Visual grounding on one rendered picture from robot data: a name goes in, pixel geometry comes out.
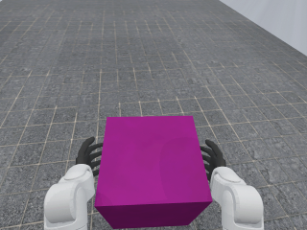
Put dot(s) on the robot left forearm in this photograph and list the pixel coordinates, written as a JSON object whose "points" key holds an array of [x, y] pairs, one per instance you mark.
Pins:
{"points": [[65, 204]]}

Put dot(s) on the carton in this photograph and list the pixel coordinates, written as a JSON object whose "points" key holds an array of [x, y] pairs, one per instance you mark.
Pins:
{"points": [[151, 172]]}

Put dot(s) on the robot right forearm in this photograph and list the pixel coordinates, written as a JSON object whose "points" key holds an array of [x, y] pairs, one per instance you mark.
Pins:
{"points": [[242, 206]]}

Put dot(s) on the robot right hand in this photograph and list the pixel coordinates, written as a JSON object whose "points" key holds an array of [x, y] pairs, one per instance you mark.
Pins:
{"points": [[215, 160]]}

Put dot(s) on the robot left hand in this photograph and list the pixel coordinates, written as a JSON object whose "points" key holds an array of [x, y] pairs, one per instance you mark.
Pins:
{"points": [[84, 156]]}

